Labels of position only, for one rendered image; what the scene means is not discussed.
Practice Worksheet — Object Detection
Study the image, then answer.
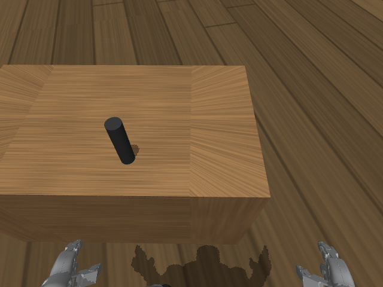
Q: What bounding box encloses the left robot hand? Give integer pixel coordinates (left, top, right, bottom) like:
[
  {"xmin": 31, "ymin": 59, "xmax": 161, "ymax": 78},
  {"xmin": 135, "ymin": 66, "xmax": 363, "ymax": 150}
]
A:
[{"xmin": 50, "ymin": 239, "xmax": 102, "ymax": 287}]

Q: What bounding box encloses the left robot arm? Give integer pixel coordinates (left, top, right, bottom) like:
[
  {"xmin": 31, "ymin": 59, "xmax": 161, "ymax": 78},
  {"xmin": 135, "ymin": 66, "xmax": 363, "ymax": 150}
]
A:
[{"xmin": 41, "ymin": 273, "xmax": 72, "ymax": 287}]

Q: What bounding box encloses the can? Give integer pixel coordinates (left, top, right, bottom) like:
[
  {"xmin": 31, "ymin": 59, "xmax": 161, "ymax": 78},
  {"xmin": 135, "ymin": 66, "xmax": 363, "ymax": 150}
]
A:
[{"xmin": 104, "ymin": 117, "xmax": 135, "ymax": 164}]

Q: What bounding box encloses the right robot hand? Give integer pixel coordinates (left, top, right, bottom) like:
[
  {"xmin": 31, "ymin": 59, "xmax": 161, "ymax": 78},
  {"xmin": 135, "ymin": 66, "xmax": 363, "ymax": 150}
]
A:
[{"xmin": 296, "ymin": 241, "xmax": 355, "ymax": 287}]

